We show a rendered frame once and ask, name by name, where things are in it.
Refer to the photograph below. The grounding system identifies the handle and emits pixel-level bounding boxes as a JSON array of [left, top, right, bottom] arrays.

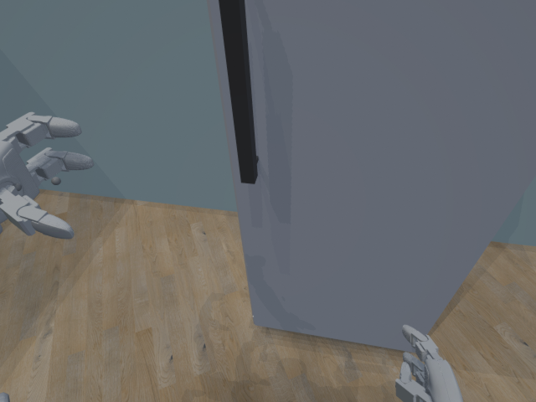
[[219, 0, 259, 184]]

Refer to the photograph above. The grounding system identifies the fridge door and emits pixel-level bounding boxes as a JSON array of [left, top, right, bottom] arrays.
[[209, 0, 536, 353]]

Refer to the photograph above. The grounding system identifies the robot right hand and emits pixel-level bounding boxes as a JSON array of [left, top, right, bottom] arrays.
[[395, 325, 463, 402]]

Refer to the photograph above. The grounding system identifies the robot left hand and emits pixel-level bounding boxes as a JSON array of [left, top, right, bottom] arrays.
[[0, 112, 94, 239]]

